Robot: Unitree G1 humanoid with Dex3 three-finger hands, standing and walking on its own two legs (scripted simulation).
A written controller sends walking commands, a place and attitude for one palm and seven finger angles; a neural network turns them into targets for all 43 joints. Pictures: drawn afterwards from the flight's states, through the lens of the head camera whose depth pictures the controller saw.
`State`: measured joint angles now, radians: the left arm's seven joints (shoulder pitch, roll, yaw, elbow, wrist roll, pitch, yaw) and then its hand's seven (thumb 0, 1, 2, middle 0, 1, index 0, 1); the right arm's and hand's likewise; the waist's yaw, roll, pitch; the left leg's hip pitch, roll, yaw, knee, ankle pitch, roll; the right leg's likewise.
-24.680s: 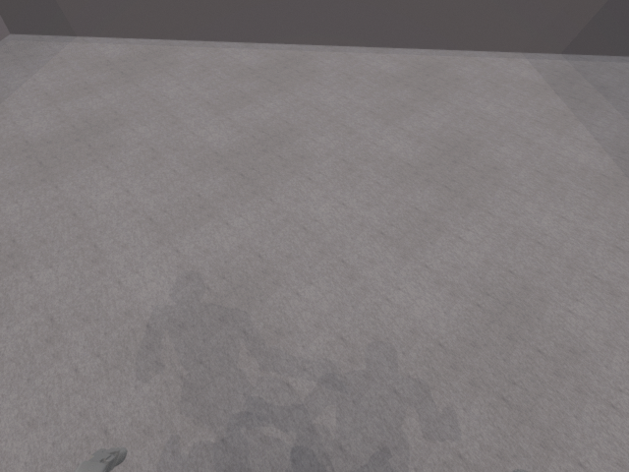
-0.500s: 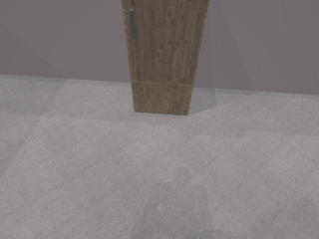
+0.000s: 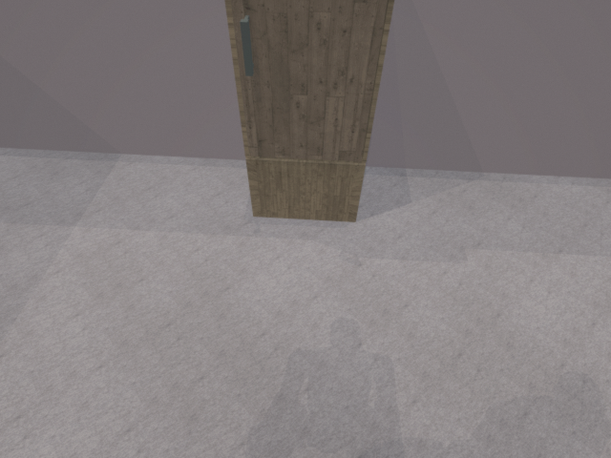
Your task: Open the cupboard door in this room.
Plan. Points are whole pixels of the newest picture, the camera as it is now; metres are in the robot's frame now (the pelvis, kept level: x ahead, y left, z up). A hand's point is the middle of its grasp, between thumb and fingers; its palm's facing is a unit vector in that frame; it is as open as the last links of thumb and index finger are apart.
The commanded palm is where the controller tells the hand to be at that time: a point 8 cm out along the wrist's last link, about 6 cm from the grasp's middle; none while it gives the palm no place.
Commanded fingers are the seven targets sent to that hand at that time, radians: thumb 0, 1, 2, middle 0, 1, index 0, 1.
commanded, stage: look at it before walking up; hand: left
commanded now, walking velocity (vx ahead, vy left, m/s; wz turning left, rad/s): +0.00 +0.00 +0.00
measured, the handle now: (248, 46) +1.17 +0.25 +0.02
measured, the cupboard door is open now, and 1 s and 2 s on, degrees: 0 0 0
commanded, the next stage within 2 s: walk to a spot facing it in 0.06 s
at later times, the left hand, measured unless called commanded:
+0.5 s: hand out of the picture -0.01 +0.18 -0.20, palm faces +0.16 -0.98 -0.14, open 7.4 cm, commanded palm none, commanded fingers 0.00 0.90 0.90 -0.20 -0.30 -0.20 -0.30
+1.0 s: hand (216, 325) +0.38 +0.20 -0.19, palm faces +0.06 -0.98 -0.18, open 7.4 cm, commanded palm none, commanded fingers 0.00 0.90 0.90 -0.20 -0.30 -0.20 -0.30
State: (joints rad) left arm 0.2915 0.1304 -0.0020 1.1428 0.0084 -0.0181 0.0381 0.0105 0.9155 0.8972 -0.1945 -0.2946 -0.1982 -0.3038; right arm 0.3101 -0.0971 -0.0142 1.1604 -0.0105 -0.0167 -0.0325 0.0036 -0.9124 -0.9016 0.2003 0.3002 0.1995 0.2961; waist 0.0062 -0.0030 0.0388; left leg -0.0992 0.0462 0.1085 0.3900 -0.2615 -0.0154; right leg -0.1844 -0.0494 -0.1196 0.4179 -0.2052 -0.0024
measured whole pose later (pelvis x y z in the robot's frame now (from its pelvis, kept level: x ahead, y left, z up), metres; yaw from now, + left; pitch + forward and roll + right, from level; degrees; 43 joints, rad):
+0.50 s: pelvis +0.05 +0.02 -0.02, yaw +5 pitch +0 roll -2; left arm 0.37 0.15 0.05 1.12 0.02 -0.04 0.01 0.01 0.91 0.90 -0.20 -0.29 -0.20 -0.30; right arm 0.38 -0.12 -0.04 1.12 -0.02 0.00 0.00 0.01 -0.91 -0.90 0.20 0.30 0.20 0.30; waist 0.02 -0.01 0.01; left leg -0.25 0.07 0.10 0.67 -0.46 0.02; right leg -0.18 -0.07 -0.20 0.53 -0.35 0.02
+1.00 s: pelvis +0.27 +0.02 -0.04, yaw +3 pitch -1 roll +0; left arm 0.09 0.16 0.04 0.98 0.02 -0.08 -0.01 0.00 0.91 0.90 -0.19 -0.29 -0.20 -0.30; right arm 0.46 -0.09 -0.04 1.19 0.00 -0.04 -0.02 0.01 -0.91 -0.90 0.20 0.30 0.20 0.30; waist -0.01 0.00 0.12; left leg -0.03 0.04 0.07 0.96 -0.53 0.00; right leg -0.47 0.01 -0.18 0.69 -0.20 -0.13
